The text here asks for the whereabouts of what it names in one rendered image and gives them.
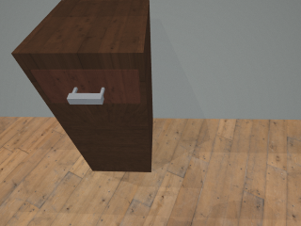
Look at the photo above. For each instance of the cabinet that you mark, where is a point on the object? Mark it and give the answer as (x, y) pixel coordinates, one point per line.
(98, 35)

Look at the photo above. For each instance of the handle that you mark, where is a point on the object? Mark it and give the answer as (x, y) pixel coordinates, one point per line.
(85, 98)

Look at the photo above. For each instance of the drawer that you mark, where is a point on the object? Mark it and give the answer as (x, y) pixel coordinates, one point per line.
(121, 86)

